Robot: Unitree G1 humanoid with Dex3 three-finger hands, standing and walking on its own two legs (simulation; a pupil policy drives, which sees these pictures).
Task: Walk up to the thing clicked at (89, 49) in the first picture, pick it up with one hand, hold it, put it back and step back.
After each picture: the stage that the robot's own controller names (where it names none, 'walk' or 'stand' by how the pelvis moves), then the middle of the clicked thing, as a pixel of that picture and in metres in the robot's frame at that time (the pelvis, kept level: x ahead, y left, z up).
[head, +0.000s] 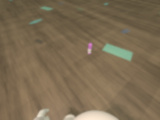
stand; (89, 48) +1.45 +0.01 -0.65
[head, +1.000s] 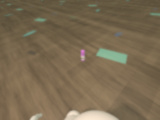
walk; (82, 55) +1.33 +0.25 -0.63
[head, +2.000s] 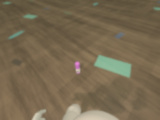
walk; (77, 68) +0.87 +0.26 -0.64
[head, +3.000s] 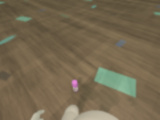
walk; (75, 86) +0.54 +0.21 -0.65
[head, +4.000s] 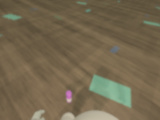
stand; (69, 96) +0.40 +0.19 -0.64
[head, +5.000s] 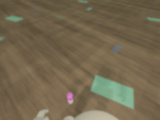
stand; (70, 98) +0.38 +0.19 -0.66
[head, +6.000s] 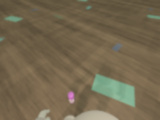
stand; (71, 97) +0.38 +0.19 -0.66
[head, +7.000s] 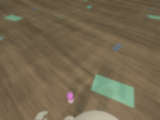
stand; (70, 98) +0.37 +0.20 -0.66
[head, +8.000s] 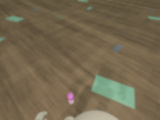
stand; (70, 98) +0.37 +0.19 -0.66
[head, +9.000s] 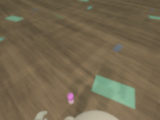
go down; (70, 98) +0.37 +0.19 -0.66
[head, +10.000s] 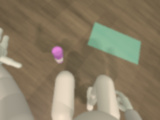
go down; (58, 56) +0.45 +0.23 -0.28
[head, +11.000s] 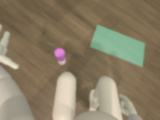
approach; (61, 57) +0.45 +0.23 -0.26
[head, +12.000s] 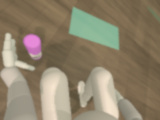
close in; (34, 49) +0.44 +0.28 -0.16
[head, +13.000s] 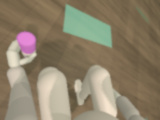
close; (28, 48) +0.44 +0.29 -0.16
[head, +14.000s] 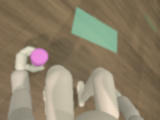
lift; (38, 60) +0.35 +0.27 -0.16
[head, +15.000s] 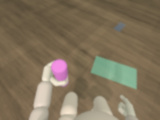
lift; (61, 75) +0.30 +0.18 +0.04
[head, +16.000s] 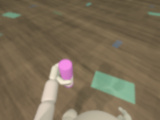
hold; (67, 75) +0.31 +0.15 +0.05
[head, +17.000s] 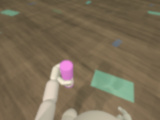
hold; (67, 76) +0.31 +0.15 +0.03
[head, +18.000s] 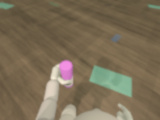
crouch; (67, 76) +0.32 +0.15 +0.00
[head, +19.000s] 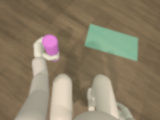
crouch; (52, 51) +0.46 +0.21 -0.06
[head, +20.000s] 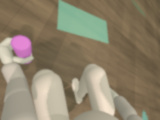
lower; (24, 52) +0.43 +0.27 -0.16
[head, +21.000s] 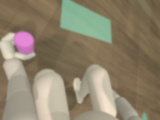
lower; (26, 48) +0.44 +0.27 -0.16
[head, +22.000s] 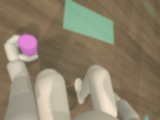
lower; (29, 50) +0.42 +0.27 -0.17
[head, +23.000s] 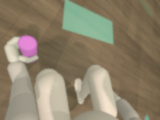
lower; (29, 52) +0.42 +0.27 -0.17
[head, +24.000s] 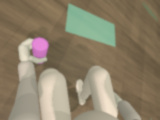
loosen; (39, 53) +0.42 +0.23 -0.16
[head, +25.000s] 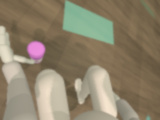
withdraw; (36, 54) +0.41 +0.24 -0.17
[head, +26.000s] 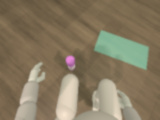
walk; (71, 63) +0.44 +0.18 -0.30
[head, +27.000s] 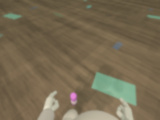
stand; (73, 99) +0.37 +0.14 -0.59
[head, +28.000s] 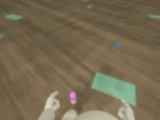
stand; (73, 98) +0.37 +0.15 -0.60
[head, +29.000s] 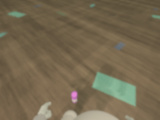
stand; (74, 97) +0.37 +0.14 -0.63
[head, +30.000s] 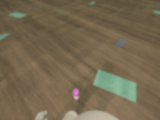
walk; (76, 94) +0.40 +0.14 -0.65
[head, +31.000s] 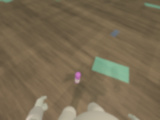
walk; (77, 78) +0.57 +0.09 -0.64
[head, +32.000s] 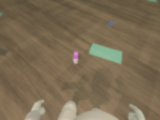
walk; (75, 58) +0.89 +0.21 -0.63
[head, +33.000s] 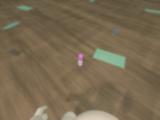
stand; (80, 60) +1.01 +0.16 -0.64
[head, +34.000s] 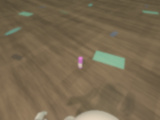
stand; (80, 62) +1.02 +0.16 -0.66
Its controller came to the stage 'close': yes
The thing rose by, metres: 0.67
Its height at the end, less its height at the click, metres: +0.00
